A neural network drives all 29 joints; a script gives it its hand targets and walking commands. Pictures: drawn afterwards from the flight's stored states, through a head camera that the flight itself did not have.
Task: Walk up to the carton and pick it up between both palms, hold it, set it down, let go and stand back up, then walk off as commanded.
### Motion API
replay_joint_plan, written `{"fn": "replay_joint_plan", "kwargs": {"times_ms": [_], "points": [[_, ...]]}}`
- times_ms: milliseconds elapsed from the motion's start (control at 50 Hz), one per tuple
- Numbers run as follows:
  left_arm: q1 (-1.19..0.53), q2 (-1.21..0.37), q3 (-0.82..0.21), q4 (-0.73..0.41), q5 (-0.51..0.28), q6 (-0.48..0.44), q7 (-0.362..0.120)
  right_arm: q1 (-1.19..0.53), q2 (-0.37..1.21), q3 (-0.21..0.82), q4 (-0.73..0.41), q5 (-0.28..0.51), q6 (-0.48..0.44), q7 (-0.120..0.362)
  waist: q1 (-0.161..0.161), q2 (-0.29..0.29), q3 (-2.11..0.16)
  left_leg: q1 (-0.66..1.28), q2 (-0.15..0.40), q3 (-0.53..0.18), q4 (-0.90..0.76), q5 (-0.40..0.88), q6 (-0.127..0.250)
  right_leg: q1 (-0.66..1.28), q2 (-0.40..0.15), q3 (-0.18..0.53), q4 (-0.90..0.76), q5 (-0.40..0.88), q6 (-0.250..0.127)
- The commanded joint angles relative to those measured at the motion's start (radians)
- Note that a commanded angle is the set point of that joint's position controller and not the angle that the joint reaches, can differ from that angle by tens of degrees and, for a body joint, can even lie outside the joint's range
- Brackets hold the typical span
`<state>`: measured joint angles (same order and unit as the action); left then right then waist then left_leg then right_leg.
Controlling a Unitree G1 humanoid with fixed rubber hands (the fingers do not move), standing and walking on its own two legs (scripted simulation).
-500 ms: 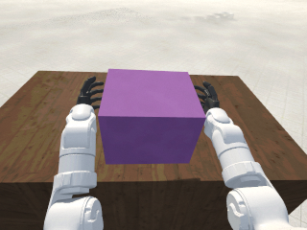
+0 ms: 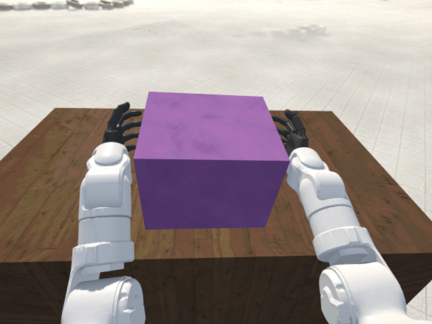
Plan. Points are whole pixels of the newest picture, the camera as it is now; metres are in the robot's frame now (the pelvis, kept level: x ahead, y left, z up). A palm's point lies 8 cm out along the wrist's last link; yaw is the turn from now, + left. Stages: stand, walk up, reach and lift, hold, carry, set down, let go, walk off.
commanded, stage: hold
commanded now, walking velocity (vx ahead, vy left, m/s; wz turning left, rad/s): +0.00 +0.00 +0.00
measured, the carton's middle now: (207, 159) +0.40 +0.02 +0.17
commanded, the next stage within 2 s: none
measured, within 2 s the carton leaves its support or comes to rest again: neither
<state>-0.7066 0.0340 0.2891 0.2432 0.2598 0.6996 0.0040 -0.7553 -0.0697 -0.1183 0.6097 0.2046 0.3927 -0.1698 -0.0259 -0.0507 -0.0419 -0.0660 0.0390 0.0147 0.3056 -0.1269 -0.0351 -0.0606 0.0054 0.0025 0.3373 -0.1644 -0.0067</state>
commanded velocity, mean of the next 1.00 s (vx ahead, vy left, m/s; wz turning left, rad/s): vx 0.00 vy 0.00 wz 0.00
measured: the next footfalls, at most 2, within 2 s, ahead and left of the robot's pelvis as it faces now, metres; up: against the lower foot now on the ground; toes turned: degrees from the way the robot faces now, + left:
none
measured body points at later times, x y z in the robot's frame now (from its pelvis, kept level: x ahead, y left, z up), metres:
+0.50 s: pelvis +0.00 +0.00 +0.00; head -0.07 +0.02 +0.44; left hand +0.37 +0.18 +0.23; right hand +0.39 -0.14 +0.21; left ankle +0.03 +0.14 -0.75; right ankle +0.02 -0.11 -0.75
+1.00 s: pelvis +0.00 +0.00 +0.00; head -0.07 +0.02 +0.44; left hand +0.37 +0.18 +0.23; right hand +0.39 -0.14 +0.21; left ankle +0.03 +0.14 -0.75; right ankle +0.02 -0.11 -0.75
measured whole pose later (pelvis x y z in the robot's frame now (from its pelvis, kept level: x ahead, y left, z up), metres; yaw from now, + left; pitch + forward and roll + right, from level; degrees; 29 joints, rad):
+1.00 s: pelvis +0.00 +0.00 +0.00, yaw +0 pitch -7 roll +0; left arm -0.71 0.03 0.29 0.23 0.26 0.74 0.00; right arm -0.76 -0.07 -0.11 0.59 0.21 0.44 -0.18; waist -0.03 -0.04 -0.04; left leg -0.06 0.04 0.01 0.31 -0.13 -0.03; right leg -0.05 0.01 0.00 0.34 -0.16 -0.01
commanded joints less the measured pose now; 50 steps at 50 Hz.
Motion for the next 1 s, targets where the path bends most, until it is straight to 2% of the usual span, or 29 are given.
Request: {"fn": "replay_joint_plan", "kwargs": {"times_ms": [0, 20, 80, 120, 200, 240, 280, 320, 400, 460, 520, 580, 600, 660, 720, 780, 800, 820, 840, 860, 900, 920, 980], "points": [[-0.536, -0.557, -0.411, -0.059, -0.127, -0.007, -0.173, -0.765, 0.562, 0.413, -0.324, 0.084, -0.031, 0.075, -0.084, 0.051, -0.296, 0.081, -0.092, 0.013, -0.023, 0.068, 0.039, 0.106, 0.037, -0.045, -0.096, 0.156, 0.071], [-0.540, -0.563, -0.420, -0.078, -0.126, -0.005, -0.175, -0.765, 0.563, 0.413, -0.330, 0.087, -0.031, 0.076, -0.082, 0.062, -0.310, 0.087, -0.090, 0.015, -0.022, 0.079, 0.036, 0.105, 0.038, -0.046, -0.093, 0.158, 0.068], [-0.550, -0.553, -0.408, -0.076, -0.124, 0.002, -0.175, -0.786, 0.567, 0.424, -0.351, 0.097, -0.024, 0.077, -0.073, 0.048, -0.313, 0.078, -0.091, 0.015, -0.024, 0.061, 0.043, 0.109, 0.037, -0.041, -0.097, 0.144, 0.068], [-0.561, -0.567, -0.433, -0.113, -0.140, 0.003, -0.172, -0.798, 0.570, 0.431, -0.388, 0.108, -0.028, 0.076, -0.077, 0.071, -0.345, 0.091, -0.092, 0.013, -0.014, 0.096, 0.035, 0.112, 0.042, -0.044, -0.088, 0.177, 0.065], [-0.550, -0.565, -0.411, -0.068, -0.128, 0.012, -0.173, -0.810, 0.565, 0.417, -0.366, 0.100, -0.018, 0.079, -0.074, 0.054, -0.303, 0.079, -0.088, 0.012, -0.026, 0.054, 0.041, 0.090, 0.042, -0.043, -0.097, 0.122, 0.065], [-0.555, -0.553, -0.395, -0.077, -0.115, 0.015, -0.177, -0.768, 0.561, 0.407, -0.318, 0.093, -0.007, 0.081, -0.071, 0.060, -0.286, 0.074, -0.089, 0.013, -0.031, 0.044, 0.040, 0.090, 0.041, -0.044, -0.097, 0.112, 0.062], [-0.562, -0.545, -0.389, -0.069, -0.113, 0.017, -0.177, -0.779, 0.557, 0.408, -0.318, 0.097, -0.006, 0.083, -0.071, 0.063, -0.286, 0.073, -0.091, 0.014, -0.033, 0.028, 0.043, 0.087, 0.039, -0.044, -0.100, 0.096, 0.062], [-0.570, -0.551, -0.392, -0.066, -0.123, 0.014, -0.179, -0.797, 0.564, 0.412, -0.338, 0.096, -0.007, 0.083, -0.072, 0.042, -0.300, 0.074, -0.090, 0.011, -0.032, 0.028, 0.047, 0.082, 0.040, -0.043, -0.103, 0.095, 0.066], [-0.564, -0.554, -0.408, -0.088, -0.131, 0.008, -0.173, -0.801, 0.574, 0.430, -0.360, 0.114, -0.010, 0.081, -0.065, 0.056, -0.320, 0.080, -0.093, 0.011, -0.020, 0.075, 0.040, 0.097, 0.043, -0.046, -0.092, 0.155, 0.068], [-0.570, -0.544, -0.390, -0.071, -0.117, 0.011, -0.172, -0.793, 0.566, 0.420, -0.326, 0.106, -0.003, 0.083, -0.060, 0.053, -0.290, 0.074, -0.091, 0.012, -0.027, 0.050, 0.042, 0.085, 0.043, -0.046, -0.097, 0.114, 0.065], [-0.589, -0.564, -0.421, -0.083, -0.139, 0.006, -0.168, -0.805, 0.570, 0.415, -0.341, 0.108, -0.011, 0.085, -0.073, 0.062, -0.317, 0.080, -0.088, 0.007, -0.024, 0.044, 0.038, 0.082, 0.045, -0.045, -0.094, 0.111, 0.061], [-0.583, -0.560, -0.417, -0.077, -0.135, 0.005, -0.167, -0.808, 0.570, 0.413, -0.340, 0.106, -0.010, 0.083, -0.070, 0.061, -0.310, 0.076, -0.089, 0.007, -0.024, 0.051, 0.038, 0.080, 0.043, -0.046, -0.097, 0.122, 0.064], [-0.578, -0.559, -0.411, -0.083, -0.133, 0.004, -0.166, -0.809, 0.573, 0.421, -0.349, 0.111, -0.010, 0.085, -0.060, 0.055, -0.321, 0.081, -0.089, 0.008, -0.021, 0.058, 0.041, 0.081, 0.044, -0.046, -0.095, 0.120, 0.064], [-0.585, -0.549, -0.403, -0.064, -0.126, 0.008, -0.168, -0.803, 0.564, 0.403, -0.311, 0.100, -0.007, 0.086, -0.069, 0.056, -0.295, 0.069, -0.088, 0.009, -0.028, 0.032, 0.041, 0.076, 0.042, -0.045, -0.098, 0.091, 0.061], [-0.606, -0.562, -0.425, -0.091, -0.143, -0.001, -0.163, -0.824, 0.580, 0.419, -0.353, 0.109, -0.015, 0.087, -0.065, 0.056, -0.329, 0.079, -0.087, 0.008, -0.022, 0.054, 0.038, 0.074, 0.045, -0.047, -0.088, 0.117, 0.063], [-0.573, -0.541, -0.385, -0.055, -0.114, 0.010, -0.170, -0.799, 0.565, 0.411, -0.312, 0.105, -0.004, 0.084, -0.058, 0.048, -0.288, 0.064, -0.092, 0.010, -0.027, 0.030, 0.044, 0.083, 0.042, -0.042, -0.100, 0.097, 0.063], [-0.595, -0.551, -0.396, -0.059, -0.124, 0.008, -0.170, -0.804, 0.564, 0.395, -0.306, 0.096, -0.005, 0.088, -0.067, 0.051, -0.281, 0.062, -0.089, 0.008, -0.033, 0.014, 0.042, 0.072, 0.041, -0.046, -0.100, 0.077, 0.061], [-0.587, -0.545, -0.389, -0.058, -0.120, 0.007, -0.169, -0.811, 0.569, 0.403, -0.313, 0.101, -0.006, 0.089, -0.057, 0.049, -0.292, 0.063, -0.091, 0.011, -0.030, 0.017, 0.047, 0.070, 0.041, -0.043, -0.099, 0.076, 0.062], [-0.583, -0.554, -0.394, -0.054, -0.123, 0.007, -0.170, -0.817, 0.564, 0.407, -0.314, 0.105, -0.007, 0.088, -0.059, 0.048, -0.293, 0.068, -0.087, 0.011, -0.031, 0.019, 0.045, 0.070, 0.044, -0.046, -0.099, 0.075, 0.061], [-0.597, -0.565, -0.419, -0.089, -0.131, 0.002, -0.169, -0.801, 0.574, 0.413, -0.319, 0.110, -0.010, 0.088, -0.066, 0.070, -0.316, 0.078, -0.086, 0.011, -0.024, 0.047, 0.034, 0.081, 0.045, -0.047, -0.089, 0.109, 0.060], [-0.593, -0.561, -0.413, -0.087, -0.133, 0.003, -0.166, -0.810, 0.575, 0.415, -0.330, 0.117, -0.011, 0.087, -0.063, 0.065, -0.322, 0.079, -0.087, 0.006, -0.021, 0.056, 0.037, 0.081, 0.044, -0.044, -0.090, 0.119, 0.061], [-0.593, -0.564, -0.421, -0.081, -0.136, 0.004, -0.166, -0.809, 0.562, 0.411, -0.329, 0.112, -0.011, 0.087, -0.073, 0.065, -0.319, 0.079, -0.087, 0.007, -0.023, 0.043, 0.034, 0.079, 0.047, -0.045, -0.096, 0.106, 0.058], [-0.596, -0.564, -0.416, -0.085, -0.131, 0.001, -0.163, -0.811, 0.574, 0.418, -0.331, 0.116, -0.012, 0.089, -0.058, 0.061, -0.313, 0.071, -0.088, 0.007, -0.021, 0.053, 0.036, 0.083, 0.047, -0.046, -0.091, 0.112, 0.058]]}}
